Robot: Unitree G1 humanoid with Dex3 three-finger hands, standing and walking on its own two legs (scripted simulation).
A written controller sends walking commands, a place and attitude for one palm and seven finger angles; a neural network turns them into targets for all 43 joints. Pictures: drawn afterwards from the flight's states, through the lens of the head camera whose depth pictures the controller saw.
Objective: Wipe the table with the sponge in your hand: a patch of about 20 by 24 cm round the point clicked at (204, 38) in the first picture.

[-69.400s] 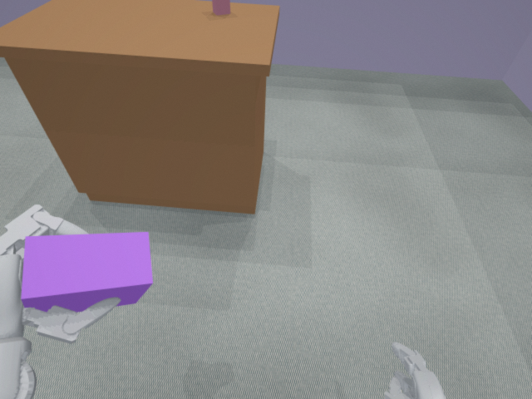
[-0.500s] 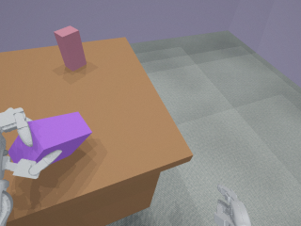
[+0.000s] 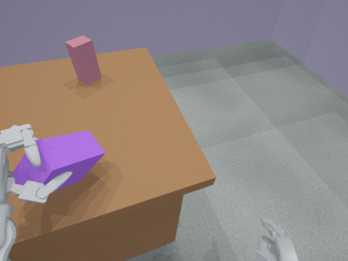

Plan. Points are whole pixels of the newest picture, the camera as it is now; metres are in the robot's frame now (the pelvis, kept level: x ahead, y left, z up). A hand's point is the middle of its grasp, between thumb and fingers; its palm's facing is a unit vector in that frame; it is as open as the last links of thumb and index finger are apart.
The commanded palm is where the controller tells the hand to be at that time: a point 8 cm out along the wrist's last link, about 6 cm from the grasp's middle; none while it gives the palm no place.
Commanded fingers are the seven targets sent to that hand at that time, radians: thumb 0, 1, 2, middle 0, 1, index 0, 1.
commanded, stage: come to a stop and stand still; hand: left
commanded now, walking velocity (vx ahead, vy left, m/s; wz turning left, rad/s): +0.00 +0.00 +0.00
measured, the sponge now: (69, 161) +0.27 +0.24 +0.11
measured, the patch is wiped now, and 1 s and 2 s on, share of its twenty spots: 0.85 0.85 0.85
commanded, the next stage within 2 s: look again from close up in 0.84 s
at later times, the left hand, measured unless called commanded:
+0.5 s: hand (48, 150) +0.25 +0.25 +0.17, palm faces +0.38 -0.85 -0.36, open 7.2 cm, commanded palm +0.18 +0.28 +0.17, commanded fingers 0.00 0.10 1.30 -1.20 -1.60 -1.20 -1.60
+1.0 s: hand (35, 158) +0.23 +0.27 +0.17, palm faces +0.37 -0.87 -0.33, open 7.1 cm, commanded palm +0.17 +0.30 +0.17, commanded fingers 0.00 0.10 1.30 -1.20 -1.60 -1.20 -1.60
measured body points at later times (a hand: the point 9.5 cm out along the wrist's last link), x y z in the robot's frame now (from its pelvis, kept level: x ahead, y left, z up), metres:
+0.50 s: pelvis +0.02 +0.00 +0.00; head +0.04 +0.02 +0.45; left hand +0.22 +0.29 +0.19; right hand +0.19 -0.24 -0.08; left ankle +0.00 +0.08 -0.74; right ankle +0.03 -0.13 -0.74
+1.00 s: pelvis +0.01 +0.02 +0.00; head +0.02 +0.05 +0.45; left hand +0.21 +0.31 +0.18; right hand +0.18 -0.20 -0.07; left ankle +0.00 +0.08 -0.74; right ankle +0.03 -0.13 -0.74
